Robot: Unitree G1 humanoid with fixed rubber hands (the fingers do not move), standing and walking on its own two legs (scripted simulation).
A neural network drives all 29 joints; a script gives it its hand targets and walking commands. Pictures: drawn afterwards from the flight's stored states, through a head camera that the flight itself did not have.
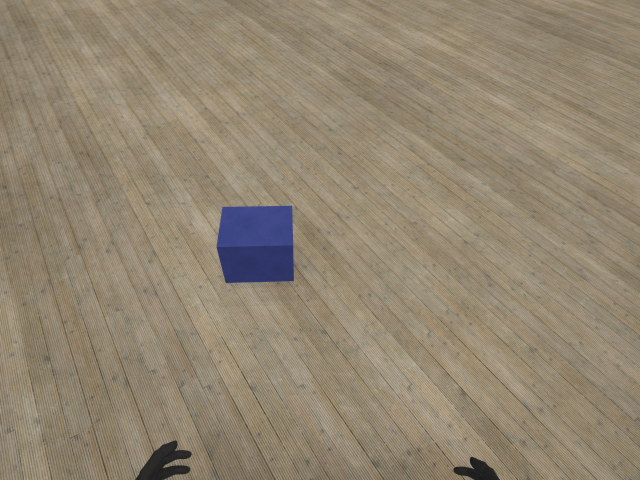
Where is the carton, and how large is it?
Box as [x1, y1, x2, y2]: [217, 206, 293, 282]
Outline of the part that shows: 222,207 217,240 217,250 225,281 242,282 293,280 291,206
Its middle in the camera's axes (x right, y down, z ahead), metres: -0.22 +0.00 +1.47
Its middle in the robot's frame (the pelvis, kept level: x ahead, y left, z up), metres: +1.01 +0.23 -0.65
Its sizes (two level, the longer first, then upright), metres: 0.261 0.197 0.214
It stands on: the floor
